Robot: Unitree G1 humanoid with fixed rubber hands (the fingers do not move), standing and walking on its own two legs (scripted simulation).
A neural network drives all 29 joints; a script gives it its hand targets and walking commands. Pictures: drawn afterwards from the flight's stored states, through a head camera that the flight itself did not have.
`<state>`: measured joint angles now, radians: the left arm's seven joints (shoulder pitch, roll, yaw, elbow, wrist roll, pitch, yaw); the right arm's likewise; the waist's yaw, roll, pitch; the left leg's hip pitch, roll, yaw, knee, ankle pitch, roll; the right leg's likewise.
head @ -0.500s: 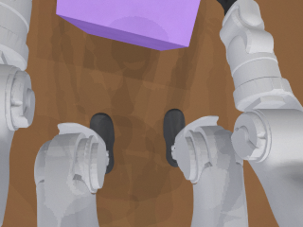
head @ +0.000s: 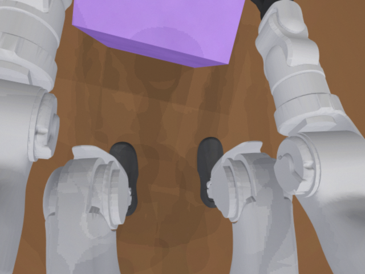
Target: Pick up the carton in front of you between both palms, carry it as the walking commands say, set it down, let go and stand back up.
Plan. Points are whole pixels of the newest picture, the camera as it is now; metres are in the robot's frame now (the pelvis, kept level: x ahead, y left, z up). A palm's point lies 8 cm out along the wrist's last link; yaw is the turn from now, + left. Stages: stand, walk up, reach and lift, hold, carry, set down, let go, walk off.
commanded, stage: reach and lift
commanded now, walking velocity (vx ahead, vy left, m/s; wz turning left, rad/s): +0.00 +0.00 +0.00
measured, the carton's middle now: out of the picture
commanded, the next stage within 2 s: none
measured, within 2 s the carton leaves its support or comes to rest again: leaves its support in 0.32 s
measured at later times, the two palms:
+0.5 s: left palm out of the picture +0.56 +0.18 -0.13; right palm out of the picture +0.55 -0.12 -0.12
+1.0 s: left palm out of the picture +0.51 +0.18 +0.06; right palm out of the picture +0.50 -0.12 +0.06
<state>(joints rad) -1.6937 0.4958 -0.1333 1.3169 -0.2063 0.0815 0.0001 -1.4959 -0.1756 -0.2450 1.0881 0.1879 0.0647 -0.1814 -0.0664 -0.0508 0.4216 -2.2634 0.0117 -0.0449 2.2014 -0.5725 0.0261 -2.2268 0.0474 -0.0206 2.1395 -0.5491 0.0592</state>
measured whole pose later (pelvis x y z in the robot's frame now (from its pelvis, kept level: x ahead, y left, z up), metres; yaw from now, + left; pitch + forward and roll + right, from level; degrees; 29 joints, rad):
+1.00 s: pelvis +0.00 -0.01 +0.12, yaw +5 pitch +44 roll -2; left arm -1.17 0.09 0.41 0.79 0.28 0.40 -0.03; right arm -1.04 0.10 -0.60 0.56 -0.23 0.40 -0.09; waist -0.03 -0.02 -0.14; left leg -2.05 -0.04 -0.04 1.76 -0.47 -0.01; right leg -2.03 0.06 0.04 1.75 -0.48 0.06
